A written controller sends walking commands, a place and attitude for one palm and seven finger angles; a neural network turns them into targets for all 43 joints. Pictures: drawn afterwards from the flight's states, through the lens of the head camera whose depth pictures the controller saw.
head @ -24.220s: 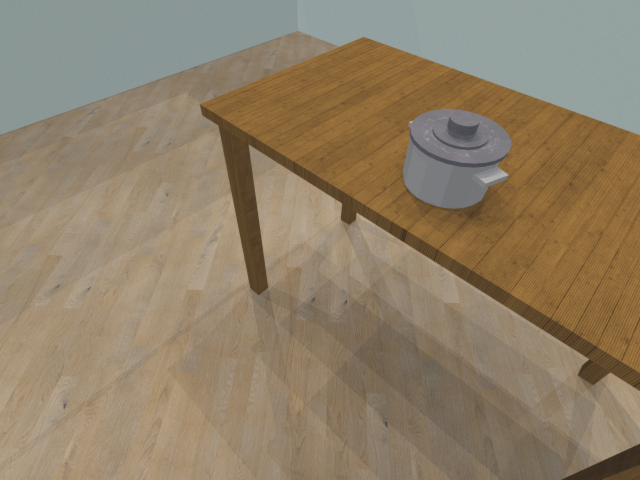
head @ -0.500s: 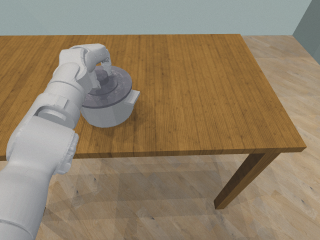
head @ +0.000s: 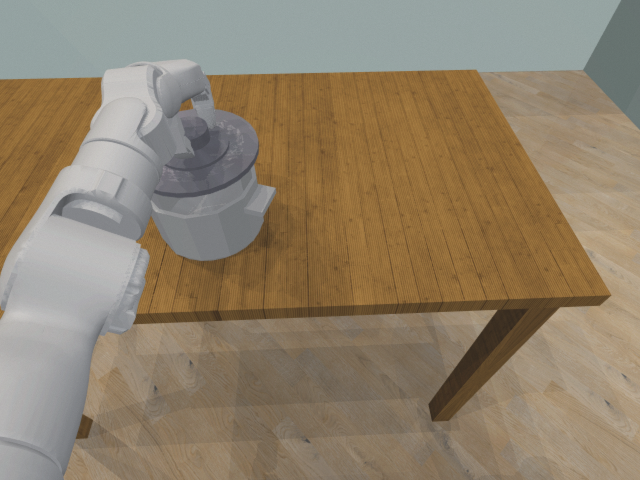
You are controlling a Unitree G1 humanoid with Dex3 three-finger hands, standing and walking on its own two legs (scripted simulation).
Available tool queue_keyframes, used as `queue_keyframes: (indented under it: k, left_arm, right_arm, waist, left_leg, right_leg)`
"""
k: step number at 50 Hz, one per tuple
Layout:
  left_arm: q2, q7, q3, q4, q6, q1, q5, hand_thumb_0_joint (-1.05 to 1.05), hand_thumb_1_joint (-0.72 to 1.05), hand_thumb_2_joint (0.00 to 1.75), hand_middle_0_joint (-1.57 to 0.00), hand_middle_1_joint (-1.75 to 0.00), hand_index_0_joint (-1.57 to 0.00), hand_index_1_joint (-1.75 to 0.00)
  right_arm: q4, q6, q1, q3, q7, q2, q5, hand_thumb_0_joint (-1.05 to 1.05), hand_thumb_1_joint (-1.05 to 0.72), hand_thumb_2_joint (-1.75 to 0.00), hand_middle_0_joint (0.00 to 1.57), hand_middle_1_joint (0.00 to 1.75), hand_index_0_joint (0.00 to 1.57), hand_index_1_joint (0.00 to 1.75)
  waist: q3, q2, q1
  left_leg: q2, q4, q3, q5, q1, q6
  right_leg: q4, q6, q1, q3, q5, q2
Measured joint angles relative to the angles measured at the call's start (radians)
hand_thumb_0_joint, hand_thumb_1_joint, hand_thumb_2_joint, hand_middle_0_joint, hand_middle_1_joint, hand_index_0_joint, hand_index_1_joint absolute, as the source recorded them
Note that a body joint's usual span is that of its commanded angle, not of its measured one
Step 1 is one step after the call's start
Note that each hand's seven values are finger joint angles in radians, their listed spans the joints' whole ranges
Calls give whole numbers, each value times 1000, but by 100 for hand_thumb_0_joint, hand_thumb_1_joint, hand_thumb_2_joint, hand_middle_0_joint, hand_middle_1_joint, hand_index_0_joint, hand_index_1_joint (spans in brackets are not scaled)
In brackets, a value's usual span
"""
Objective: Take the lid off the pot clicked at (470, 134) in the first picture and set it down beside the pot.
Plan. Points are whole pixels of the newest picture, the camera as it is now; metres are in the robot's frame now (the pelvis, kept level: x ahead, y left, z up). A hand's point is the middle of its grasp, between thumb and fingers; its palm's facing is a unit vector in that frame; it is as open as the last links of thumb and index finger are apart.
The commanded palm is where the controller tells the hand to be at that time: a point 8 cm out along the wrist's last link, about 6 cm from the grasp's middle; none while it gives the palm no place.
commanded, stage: lift the lid straight up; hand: left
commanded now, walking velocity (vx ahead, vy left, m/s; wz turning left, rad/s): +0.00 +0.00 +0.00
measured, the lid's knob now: (189, 133) +0.52 +0.13 +0.17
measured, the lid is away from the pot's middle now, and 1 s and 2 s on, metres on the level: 0.01 0.02 0.07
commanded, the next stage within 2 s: move the lid sideways beside the pot in 1.36 s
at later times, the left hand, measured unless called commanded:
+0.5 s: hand (159, 104) +0.48 +0.14 +0.23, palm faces -0.31 -0.07 -0.95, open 8.3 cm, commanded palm +0.50 +0.13 +0.29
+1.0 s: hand (149, 65) +0.50 +0.15 +0.27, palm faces -0.26 -0.10 -0.96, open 8.3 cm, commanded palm +0.50 +0.14 +0.33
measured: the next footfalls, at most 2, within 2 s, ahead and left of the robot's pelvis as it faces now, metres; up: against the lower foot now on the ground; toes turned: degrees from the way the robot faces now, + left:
none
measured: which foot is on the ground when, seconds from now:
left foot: down 0.00-1.00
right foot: down 0.00-1.00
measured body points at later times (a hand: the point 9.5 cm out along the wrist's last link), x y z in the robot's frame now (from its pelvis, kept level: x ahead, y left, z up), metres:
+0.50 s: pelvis -0.01 +0.00 +0.00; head +0.02 -0.01 +0.45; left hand +0.50 +0.14 +0.29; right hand +0.03 -0.27 -0.12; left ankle -0.03 +0.05 -0.74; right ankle +0.00 -0.12 -0.74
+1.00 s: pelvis +0.00 +0.00 +0.00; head +0.04 -0.01 +0.45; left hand +0.51 +0.15 +0.32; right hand +0.04 -0.27 -0.13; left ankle -0.03 +0.05 -0.74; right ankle +0.00 -0.12 -0.74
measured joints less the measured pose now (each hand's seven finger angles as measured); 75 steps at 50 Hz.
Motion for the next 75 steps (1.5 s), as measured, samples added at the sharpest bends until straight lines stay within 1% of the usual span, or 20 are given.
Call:
queue_keyframes:
  k: [3,6,11,14,15,18,20,23,25,27,30,33,41,47,50,53,59,66,70,75]
  left_arm:
    - [-1,-8,6,-4,6,-5,0,-2,26,75,-66,-105,-51,-94]
    - [-5,-20,-22,-4,23,-19,-4,-2,26,75,-66,-105,-51,-94]
    - [-9,-37,-21,-12,29,-35,-11,-2,26,75,-66,-105,-51,-94]
    - [-15,-42,-44,14,43,-64,-8,-2,26,75,-66,-105,-51,-94]
    - [-17,-42,-50,22,48,-73,-11,-2,26,75,-66,-105,-51,-94]
    - [-12,-43,-30,50,51,-97,-13,-2,26,75,-66,-105,-51,-93]
    - [-5,-44,-40,57,54,-110,-14,-3,26,75,-66,-105,-51,-93]
    - [6,-41,-30,40,45,-116,1,-3,26,75,-66,-105,-51,-93]
    - [6,-37,-47,45,49,-129,4,-3,26,75,-66,-105,-51,-93]
    - [4,-37,-38,64,57,-144,9,-3,26,75,-66,-105,-51,-93]
    - [12,-46,-45,66,67,-155,2,-3,26,75,-66,-105,-51,-93]
    - [18,-47,-19,50,59,-155,10,-3,26,75,-66,-105,-51,-93]
    - [24,-53,-24,67,83,-189,18,-3,26,75,-66,-106,-51,-93]
    - [33,-60,-5,51,89,-199,29,-3,26,75,-67,-106,-51,-93]
    - [34,-64,-22,60,105,-216,29,-3,26,75,-67,-106,-51,-93]
    - [39,-70,-10,52,111,-221,34,-3,26,75,-67,-106,-51,-93]
    - [47,-79,-36,45,129,-239,33,-3,26,75,-67,-106,-51,-93]
    - [32,-82,-59,57,143,-259,27,-3,26,75,-67,-106,-51,-93]
    - [32,-84,-61,47,140,-251,19,-3,26,75,-67,-106,-51,-93]
    - [29,-80,-57,44,122,-246,21,-3,26,75,-67,-106,-51,-93]
  right_arm:
    - [-1,2,-10,1,2,-2,0,1,-90,-90,20,30,20,30]
    - [-6,5,-22,2,4,-3,4,1,-90,-90,20,30,20,30]
    - [-12,5,-45,6,2,-5,4,1,-90,-90,20,30,20,30]
    - [-10,6,-58,12,0,-5,9,1,-90,-90,20,30,20,30]
    - [-10,6,-61,14,-2,-5,11,1,-90,-90,20,30,20,30]
    - [-6,7,-71,23,-10,-6,12,1,-90,-90,20,30,20,30]
    - [-6,2,-69,25,-16,-5,15,1,-90,-90,20,30,20,30]
    - [-5,-8,-55,20,-17,-6,11,1,-90,-90,20,30,20,30]
    - [-1,-11,-43,17,-16,-7,11,1,-90,-90,20,30,20,30]
    - [8,-7,-38,19,-13,-10,11,1,-90,-90,20,30,20,30]
    - [16,-7,-28,20,-14,-11,12,1,-90,-90,20,30,20,30]
    - [20,-11,-17,19,-14,-10,6,1,-90,-90,20,30,20,30]
    - [20,-11,-16,22,-9,-5,6,1,-90,-90,20,30,20,30]
    - [13,-15,-29,22,-10,-1,2,1,-90,-90,20,30,20,30]
    - [9,-13,-39,24,-9,0,5,1,-90,-90,20,30,20,30]
    - [5,-11,-50,27,-10,-1,3,1,-90,-90,20,30,20,30]
    - [2,-10,-67,29,-14,-3,10,1,-90,-90,20,30,20,30]
    - [12,-7,-81,35,-16,-7,15,1,-90,-90,20,30,20,30]
    - [13,-7,-85,37,-20,-5,17,1,-90,-90,20,30,20,30]
    - [14,-15,-80,39,-25,-3,17,1,-90,-90,20,30,20,30]
  waist:
    - [-1,-1,5]
    - [0,-3,9]
    - [5,-4,15]
    - [8,-8,16]
    - [9,-9,16]
    - [13,-13,9]
    - [14,-16,5]
    - [12,-17,3]
    - [9,-15,2]
    - [8,-14,1]
    - [8,-12,-3]
    - [7,-9,-5]
    - [4,-3,-12]
    - [-1,-1,-8]
    - [-3,-3,-7]
    - [-3,-4,-4]
    - [-2,-10,2]
    - [-3,-11,12]
    - [0,-13,11]
    - [2,-12,7]
  left_leg:
    - [0,-2,-1,1,7,0]
    - [-1,-1,-6,3,11,-1]
    - [-3,-1,-11,8,15,-2]
    - [-4,1,-14,10,14,-2]
    - [-4,2,-15,11,13,-1]
    - [-3,5,-14,11,9,-1]
    - [-2,4,-13,13,6,-2]
    - [-3,1,-12,14,3,-3]
    - [-4,0,-13,15,2,-3]
    - [-5,0,-13,14,0,-2]
    - [-5,-3,-11,13,0,0]
    - [-5,-8,-10,13,2,0]
    - [-5,-18,-8,13,4,2]
    - [-6,-26,-6,14,9,2]
    - [-6,-26,-8,14,9,2]
    - [-6,-26,-9,14,9,2]
    - [-6,-26,-15,16,10,1]
    - [-10,-20,-25,18,4,1]
    - [-9,-19,-25,19,4,1]
    - [-10,-19,-24,20,4,2]
  right_leg:
    - [-2,-1,8,-1,1,0]
    - [-2,-2,13,-6,1,-1]
    - [0,-3,18,-11,3,-4]
    - [2,-3,18,-14,4,-5]
    - [3,-3,17,-15,5,-5]
    - [3,-4,14,-15,8,-4]
    - [1,-4,12,-14,10,-3]
    - [1,-4,7,-12,10,-4]
    - [0,-3,6,-13,9,-5]
    - [0,-2,5,-13,9,-5]
    - [-4,-1,4,-10,9,-5]
    - [-7,0,5,-9,9,-5]
    - [-18,2,6,-5,10,-5]
    - [-23,3,9,-2,11,-4]
    - [-25,3,10,-4,10,-4]
    - [-26,3,11,-5,11,-4]
    - [-29,2,15,-11,12,-5]
    - [-25,2,14,-21,11,-9]
    - [-26,2,14,-21,14,-9]
    - [-26,3,14,-20,15,-9]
